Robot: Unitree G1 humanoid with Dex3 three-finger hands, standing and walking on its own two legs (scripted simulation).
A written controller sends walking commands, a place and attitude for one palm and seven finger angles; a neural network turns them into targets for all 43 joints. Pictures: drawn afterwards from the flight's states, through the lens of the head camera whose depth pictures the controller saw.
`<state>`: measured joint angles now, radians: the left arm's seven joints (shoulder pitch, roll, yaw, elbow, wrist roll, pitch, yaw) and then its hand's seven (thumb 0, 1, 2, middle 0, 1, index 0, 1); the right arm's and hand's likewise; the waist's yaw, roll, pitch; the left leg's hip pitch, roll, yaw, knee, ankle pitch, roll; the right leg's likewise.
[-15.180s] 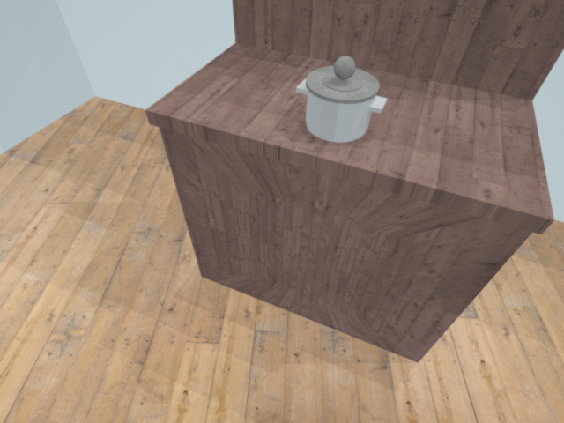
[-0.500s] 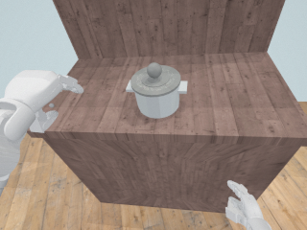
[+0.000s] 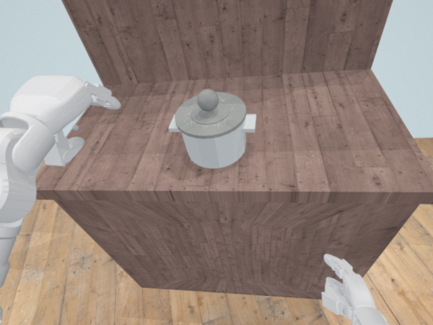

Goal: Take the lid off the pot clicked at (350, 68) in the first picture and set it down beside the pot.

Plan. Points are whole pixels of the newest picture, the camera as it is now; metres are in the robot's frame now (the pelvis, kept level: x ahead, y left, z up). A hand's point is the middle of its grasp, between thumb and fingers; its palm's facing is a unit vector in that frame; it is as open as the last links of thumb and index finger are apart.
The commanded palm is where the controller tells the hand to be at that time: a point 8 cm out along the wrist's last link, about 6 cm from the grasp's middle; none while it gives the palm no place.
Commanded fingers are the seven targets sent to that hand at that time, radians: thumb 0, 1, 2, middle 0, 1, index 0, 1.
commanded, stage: reach forward and open the fingers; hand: left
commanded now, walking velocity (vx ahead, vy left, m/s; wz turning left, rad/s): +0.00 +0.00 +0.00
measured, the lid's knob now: (208, 100) +0.51 +0.07 +0.17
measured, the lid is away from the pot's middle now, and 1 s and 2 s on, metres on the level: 0.00 0.00 0.00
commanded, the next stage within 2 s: move the open hand above the knob in 0.16 s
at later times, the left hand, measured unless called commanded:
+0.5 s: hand (94, 122) +0.34 +0.22 +0.25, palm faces +0.02 +0.00 -1.00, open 9.9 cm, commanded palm +0.31 +0.21 +0.31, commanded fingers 0.00 -0.41 1.74 -0.89 -0.08 -0.89 -0.08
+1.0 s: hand (139, 83) +0.41 +0.16 +0.27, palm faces +0.10 +0.00 -1.00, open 9.9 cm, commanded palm +0.37 +0.16 +0.31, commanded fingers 0.00 -0.41 1.74 -0.89 -0.08 -0.89 -0.08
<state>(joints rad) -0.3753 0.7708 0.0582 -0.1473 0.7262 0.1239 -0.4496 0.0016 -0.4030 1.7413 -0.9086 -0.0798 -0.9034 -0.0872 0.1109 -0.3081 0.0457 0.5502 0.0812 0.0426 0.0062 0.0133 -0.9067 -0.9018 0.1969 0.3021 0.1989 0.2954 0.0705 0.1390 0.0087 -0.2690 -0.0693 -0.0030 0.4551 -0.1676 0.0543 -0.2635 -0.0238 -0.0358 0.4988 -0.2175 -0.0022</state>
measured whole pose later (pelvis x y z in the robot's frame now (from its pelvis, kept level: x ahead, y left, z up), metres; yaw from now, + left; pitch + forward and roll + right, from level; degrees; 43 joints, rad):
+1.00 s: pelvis +0.02 +0.00 +0.00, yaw +0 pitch +1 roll +1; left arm -0.72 0.63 -0.15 0.07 0.78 0.22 -0.41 0.00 -0.40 1.74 -0.91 -0.08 -0.90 -0.09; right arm 0.10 -0.29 0.05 0.58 0.08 0.10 0.03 0.01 -0.91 -0.90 0.20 0.30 0.20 0.30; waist 0.03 0.13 -0.01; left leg -0.27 -0.07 0.00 0.45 -0.19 0.05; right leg -0.28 -0.03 -0.03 0.52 -0.25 -0.01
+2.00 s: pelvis +0.04 -0.01 +0.00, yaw -1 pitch +4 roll +2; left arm -1.09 0.40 -0.30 0.55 0.84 0.37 -0.34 0.00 -0.40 1.74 -0.90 -0.08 -0.90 -0.09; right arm 0.13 -0.28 0.06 0.64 0.08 0.15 0.05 0.01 -0.91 -0.90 0.19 0.30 0.20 0.29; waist -0.02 0.11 -0.06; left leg -0.28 -0.07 0.01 0.42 -0.21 0.04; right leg -0.30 -0.02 -0.02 0.51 -0.27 -0.02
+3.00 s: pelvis +0.04 -0.01 +0.00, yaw +0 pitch +3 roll +1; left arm -0.98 0.43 -0.34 0.42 0.84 0.38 -0.39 0.00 -0.40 1.74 -0.90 -0.08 -0.90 -0.09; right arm 0.13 -0.28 0.05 0.62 0.09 0.15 0.04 0.01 -0.91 -0.90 0.20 0.30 0.20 0.30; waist -0.01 0.10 -0.05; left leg -0.26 -0.07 0.00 0.43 -0.21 0.05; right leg -0.27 -0.02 -0.03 0.50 -0.27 -0.01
